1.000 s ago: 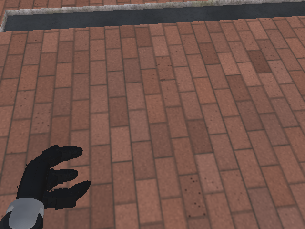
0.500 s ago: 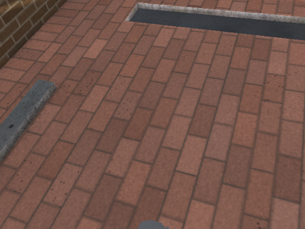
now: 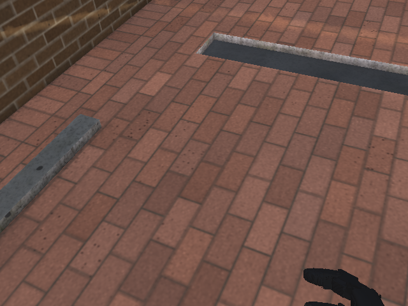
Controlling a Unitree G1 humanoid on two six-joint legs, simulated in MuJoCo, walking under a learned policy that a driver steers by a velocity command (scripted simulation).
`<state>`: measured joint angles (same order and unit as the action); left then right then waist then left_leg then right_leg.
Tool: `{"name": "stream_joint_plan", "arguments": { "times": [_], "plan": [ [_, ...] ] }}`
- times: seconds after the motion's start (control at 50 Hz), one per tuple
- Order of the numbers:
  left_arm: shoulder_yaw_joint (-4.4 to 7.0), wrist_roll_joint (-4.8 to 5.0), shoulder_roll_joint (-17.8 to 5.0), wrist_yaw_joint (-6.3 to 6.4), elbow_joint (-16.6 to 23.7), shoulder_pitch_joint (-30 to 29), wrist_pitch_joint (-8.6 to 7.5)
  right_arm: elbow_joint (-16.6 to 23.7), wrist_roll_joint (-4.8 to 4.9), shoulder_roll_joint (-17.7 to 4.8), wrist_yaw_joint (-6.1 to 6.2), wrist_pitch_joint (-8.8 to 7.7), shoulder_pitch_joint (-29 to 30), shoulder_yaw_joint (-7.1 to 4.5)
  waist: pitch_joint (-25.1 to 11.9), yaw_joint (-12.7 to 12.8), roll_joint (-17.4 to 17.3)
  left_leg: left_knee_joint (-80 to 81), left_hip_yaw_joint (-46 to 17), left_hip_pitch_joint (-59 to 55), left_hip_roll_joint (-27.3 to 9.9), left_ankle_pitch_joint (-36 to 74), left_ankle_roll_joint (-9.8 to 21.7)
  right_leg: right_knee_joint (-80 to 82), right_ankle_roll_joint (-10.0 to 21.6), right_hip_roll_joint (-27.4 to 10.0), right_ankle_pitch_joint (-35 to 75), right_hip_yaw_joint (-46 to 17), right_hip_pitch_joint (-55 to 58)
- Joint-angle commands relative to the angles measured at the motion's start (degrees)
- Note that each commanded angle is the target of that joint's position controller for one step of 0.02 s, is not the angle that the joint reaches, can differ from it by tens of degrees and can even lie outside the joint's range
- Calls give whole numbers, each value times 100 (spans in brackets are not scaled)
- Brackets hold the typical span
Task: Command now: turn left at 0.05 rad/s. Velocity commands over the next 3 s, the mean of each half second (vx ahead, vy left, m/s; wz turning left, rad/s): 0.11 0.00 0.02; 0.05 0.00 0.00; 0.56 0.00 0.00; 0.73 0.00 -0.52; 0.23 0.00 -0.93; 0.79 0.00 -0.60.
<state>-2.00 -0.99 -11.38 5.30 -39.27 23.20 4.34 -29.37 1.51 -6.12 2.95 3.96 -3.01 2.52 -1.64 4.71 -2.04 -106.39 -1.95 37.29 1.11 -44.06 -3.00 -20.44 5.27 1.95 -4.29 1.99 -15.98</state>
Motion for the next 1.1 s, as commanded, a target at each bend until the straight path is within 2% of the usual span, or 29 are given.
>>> {"name": "stream_joint_plan", "arguments": {
  "times": [0.02, 0.06, 0.08, 0.1, 0.12, 0.14, 0.16, 0.2, 0.24, 0.28, 0.32, 0.42, 0.54, 0.6, 0.62, 0.64, 0.66, 0.68, 0.7, 0.72, 0.76, 0.78, 0.8, 0.84, 0.88, 0.94, 0.98, 1.04, 1.1],
  "plan": [
    [491, 162, -1163, -46, 176, 403, 122, 390, -54, -47, -81, -170, 123, 98, -125, -91, 1402, 1713, 694, -378, 25, -1124, 466, 1329, 892, -1392, -426, -1284, 431],
    [622, 321, -1268, -164, 138, 499, 131, 76, -84, -336, -69, -149, -626, 3, 61, -280, 1500, 2794, 776, -1176, 304, -631, 917, 1698, 864, -1593, -555, -1375, -85],
    [634, 400, -1136, -242, 79, 610, 120, -62, -140, -487, -88, -115, -803, -56, 447, -342, 1144, 3984, 439, -942, 369, -152, 1278, 1485, 675, -1480, -632, -1260, -55],
    [655, 324, -947, -329, 145, 817, 22, -263, -181, -870, -76, -102, -1025, -185, 487, -261, 13, 4410, -845, -942, -67, 977, 1889, 854, 283, -1007, -1203, -683, -661],
    [710, 234, -886, -488, 300, 457, -153, -303, -331, -1115, -31, -144, -1441, -241, 409, -551, -1337, 5708, -3173, -1088, -1163, 904, 2620, -401, -75, -332, -1864, -272, -1765],
    [800, 186, -914, -640, 605, -539, -376, -262, -575, -1166, -6, -357, -1612, -279, 625, -963, -1414, 6492, -4698, -1350, -1714, 1587, 3179, -1139, -15, -224, -2585, -1669, -2986],
    [845, 311, -874, -688, 798, -1418, -515, -404, -645, -1289, 36, -575, -1523, -403, 722, -1083, -1176, 6573, -4857, -1828, -1875, 3220, 3298, -1969, -1, 230, -2781, -2744, -4011],
    [871, 160, -799, -565, 454, -1173, -455, -675, -454, -1284, -51, -726, -1411, -521, 44, -765, -622, 5938, -3959, -2293, -1774, 5006, 2686, -3665, -279, 653, -2480, -2944, -4060],
    [862, 276, -720, -515, -160, -140, -152, -991, -229, -1041, -312, -594, -1325, -461, -204, -198, -456, 6131, -2991, -1037, -1438, 2259, 1951, -4963, -548, 630, -1493, -1990, -2813],
    [800, 420, -679, -540, -38, -626, -75, -1136, -161, -1114, -355, -519, -1709, -501, 319, -463, -244, 6942, -2940, -668, -1315, -922, 1720, -5875, -440, 534, -693, -1622, -3250],
    [700, 359, -609, -506, 172, -1040, -163, -1312, -92, -1046, -152, -589, -1604, -433, 869, -345, -234, 7154, -2622, -644, -1230, 52, 1524, -5257, -466, 222, 147, -1697, -3352],
    [571, 201, -303, -644, 430, -1675, -275, -1698, 14, -1086, 189, -542, -2034, -461, 589, -667, -664, 6551, -1381, -1284, -886, 1644, 1401, -2717, -1042, -101, 767, -1021, -2491],
    [565, 315, -266, -899, 285, -1848, -307, -1842, 42, -1348, 304, -412, -2211, -645, 429, -949, -625, 5703, -1173, -1195, -927, 1868, 1246, -240, -659, -416, 1849, -692, -609],
    [711, 219, -255, -748, -518, -252, -289, -2125, -110, -913, 200, -421, -2494, -549, -18, -362, -11, 3976, -503, -704, -587, 2180, 787, 833, -461, -299, 2737, -18, 1698],
    [778, 152, -437, -721, -890, 725, -326, -2208, -221, -579, 83, -481, -2546, -480, -401, 6, 377, 2417, -142, 129, -254, 1138, 520, 566, -253, -764, 3547, -528, 3001],
    [749, -9, -860, -745, -1078, 1129, -390, -2189, -239, -269, -64, -578, -2777, -396, -844, -7, 1479, 209, -41, 1665, 53, -1317, 250, -1244, -87, -1388, 6344, -901, 4261],
    [707, 51, -862, -771, -1135, 842, -377, -2089, -19, -368, -113, -644, -2960, -338, -1188, -231, 1719, -479, -412, 2227, -230, -1107, 106, -1733, 155, -1784, 6525, -1193, 4173],
    [650, 90, -836, -792, -1071, 368, -371, -1971, 35, -528, -92, -658, -2826, -349, -1270, -377, 1546, -704, -506, 2172, -389, -547, 8, -1520, 474, -2006, 5837, -1516, 3475],
    [661, 40, -1023, -769, -1041, -138, -423, -1623, 172, -545, 59, -647, -2317, -311, -1287, -595, 1202, -318, -467, 1847, -587, 415, -36, -646, 1201, -2517, 3275, -2394, 2368],
    [537, 17, -760, -705, -849, -924, -438, -1575, 168, -724, 256, -511, -1686, -361, -692, -699, 757, -125, -234, 1584, -699, 889, -91, -31, 1345, -2507, 2092, -2583, 1295],
    [288, -18, -233, -540, -742, -1417, -484, -1505, -9, -866, 390, -356, -1304, -447, -219, -784, 525, 279, -573, 1173, -739, 1722, -69, 177, 1068, -2182, 1143, -2446, 301],
    [239, 6, -125, -503, -811, -1327, -502, -1526, -103, -749, 407, -336, -1334, -434, -89, -802, 758, 506, -586, 1189, -708, 1887, -35, 107, 879, -1947, 1283, -2231, 235],
    [236, 24, -76, -470, -899, -1054, -537, -1648, -92, -941, 379, -389, -1601, -532, -16, -806, 759, 1523, -560, 1039, -627, 2836, 7, 26, 599, -1448, 1021, -1740, 187],
    [176, -59, 117, -363, -1222, -369, -573, -1690, -139, -545, 310, -454, -1592, -460, -122, -695, 1281, 1617, -466, 958, -566, 2908, -39, -153, 537, -1370, 2018, -1670, 297],
    [122, -67, 182, -221, -1281, -218, -537, -1537, -173, -358, 234, -453, -1209, -415, -47, -651, 1000, 2789, -597, 986, -669, 3340, -156, -209, 550, -1355, 1768, -1699, 493],
    [220, 30, -6, -92, -1272, -133, -386, -1421, -100, -227, 137, -352, -442, -363, 170, -324, 885, 6328, -81, -591, -474, 3774, -168, 102, -54, -872, 845, -1208, 18],
    [319, -40, -270, -201, -1357, 136, -365, -1647, -28, -411, 47, -270, -722, -460, 235, -337, 1034, 6813, 114, -1801, -232, 3265, -145, 455, 73, -1045, 144, -1512, -444],
    [390, 34, -312, -320, -1310, 73, -457, -1864, -174, -730, 31, -343, -899, -582, 474, -435, 768, 7556, -101, -2432, -401, 3460, 50, 707, 41, -942, -1619, -1776, -613],
    [658, 217, -872, -346, -1066, 478, -551, -1700, 110, -950, -28, -548, -187, -693, 962, -57, 506, 6624, 336, -870, -82, 1582, 581, 1258, 866, -1606, -5159, -3189, -95]
  ]
}}
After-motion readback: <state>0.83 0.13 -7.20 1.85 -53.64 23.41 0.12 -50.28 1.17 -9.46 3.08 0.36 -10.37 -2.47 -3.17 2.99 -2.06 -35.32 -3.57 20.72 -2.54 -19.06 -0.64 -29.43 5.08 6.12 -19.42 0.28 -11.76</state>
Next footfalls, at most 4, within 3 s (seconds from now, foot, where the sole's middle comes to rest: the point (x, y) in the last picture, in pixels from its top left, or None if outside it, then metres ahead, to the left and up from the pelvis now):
0.08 left None -0.07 0.13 -0.61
0.62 right None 0.10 -0.18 -0.78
1.32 left None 0.27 0.07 -0.78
1.80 right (261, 260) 0.74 -0.06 -0.78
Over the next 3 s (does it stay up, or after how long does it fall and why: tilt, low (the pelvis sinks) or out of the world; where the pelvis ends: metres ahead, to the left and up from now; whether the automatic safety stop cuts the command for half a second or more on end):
stays up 0.93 -0.15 -0.01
